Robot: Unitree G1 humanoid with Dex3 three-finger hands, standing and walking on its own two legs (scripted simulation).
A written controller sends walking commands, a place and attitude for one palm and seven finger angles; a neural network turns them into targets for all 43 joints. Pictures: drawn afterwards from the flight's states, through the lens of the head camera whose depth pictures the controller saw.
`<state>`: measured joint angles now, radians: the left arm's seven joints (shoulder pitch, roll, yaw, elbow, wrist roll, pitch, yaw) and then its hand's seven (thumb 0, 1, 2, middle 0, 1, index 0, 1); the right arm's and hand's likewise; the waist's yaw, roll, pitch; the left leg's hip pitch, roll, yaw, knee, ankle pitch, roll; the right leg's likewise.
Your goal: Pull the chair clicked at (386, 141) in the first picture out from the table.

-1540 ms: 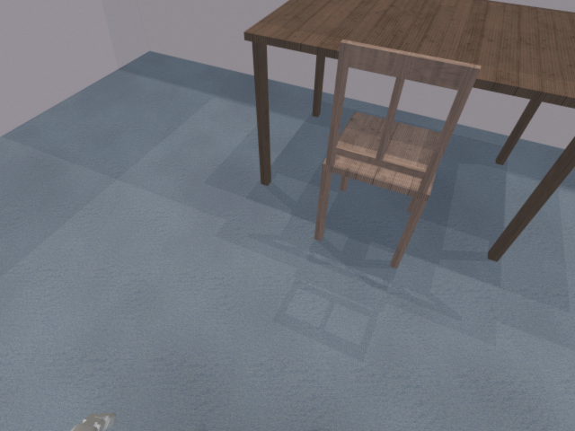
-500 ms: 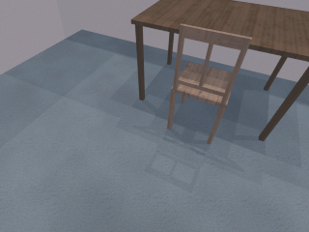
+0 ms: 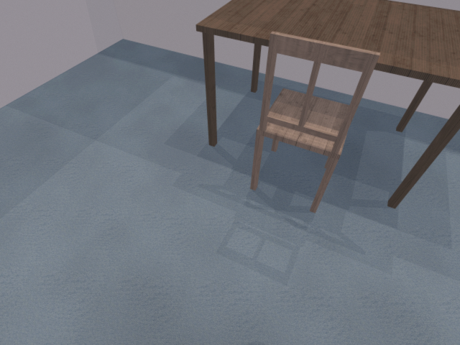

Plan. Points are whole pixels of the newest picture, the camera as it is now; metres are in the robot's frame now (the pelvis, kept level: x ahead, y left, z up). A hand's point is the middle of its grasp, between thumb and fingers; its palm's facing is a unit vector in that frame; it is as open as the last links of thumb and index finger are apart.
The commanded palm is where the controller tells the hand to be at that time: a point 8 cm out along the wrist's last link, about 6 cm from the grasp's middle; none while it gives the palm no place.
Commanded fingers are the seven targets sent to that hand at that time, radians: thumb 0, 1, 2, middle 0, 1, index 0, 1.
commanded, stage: walk to a spot facing it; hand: left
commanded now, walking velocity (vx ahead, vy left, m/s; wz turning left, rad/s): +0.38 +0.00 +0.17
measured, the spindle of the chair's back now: (308, 96) +0.99 -0.23 -0.11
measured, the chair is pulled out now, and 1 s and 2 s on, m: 0.00 0.00 0.00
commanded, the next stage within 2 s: turn to face it in 0.56 s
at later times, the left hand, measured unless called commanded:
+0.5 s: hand out of the picture +0.12 +0.20 -0.18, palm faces +0.03 -0.99 -0.14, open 7.4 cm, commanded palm none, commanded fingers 0.00 0.90 0.90 -0.20 -0.30 -0.20 -0.30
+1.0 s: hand (165, 270) +0.32 +0.18 -0.20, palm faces +0.01 -0.99 -0.16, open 7.3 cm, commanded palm none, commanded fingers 0.00 0.90 0.90 -0.20 -0.30 -0.20 -0.30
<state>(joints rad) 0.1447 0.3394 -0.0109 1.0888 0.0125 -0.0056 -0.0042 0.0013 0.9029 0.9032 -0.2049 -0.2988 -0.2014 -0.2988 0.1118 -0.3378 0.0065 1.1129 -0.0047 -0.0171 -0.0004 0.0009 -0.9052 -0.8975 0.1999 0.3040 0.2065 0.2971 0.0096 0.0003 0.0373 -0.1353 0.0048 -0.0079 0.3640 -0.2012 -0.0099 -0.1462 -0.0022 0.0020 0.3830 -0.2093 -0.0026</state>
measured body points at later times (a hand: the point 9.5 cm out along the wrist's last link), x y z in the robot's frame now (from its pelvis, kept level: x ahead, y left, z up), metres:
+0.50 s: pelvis +0.11 +0.02 +0.00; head +0.14 +0.03 +0.44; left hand +0.11 +0.25 -0.17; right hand +0.02 -0.18 -0.15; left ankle +0.02 +0.12 -0.75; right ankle +0.16 -0.11 -0.69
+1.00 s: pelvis +0.28 +0.00 -0.02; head +0.29 +0.02 +0.43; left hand +0.32 +0.24 -0.19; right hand +0.37 -0.23 -0.15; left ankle +0.32 +0.11 -0.75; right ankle +0.29 -0.12 -0.73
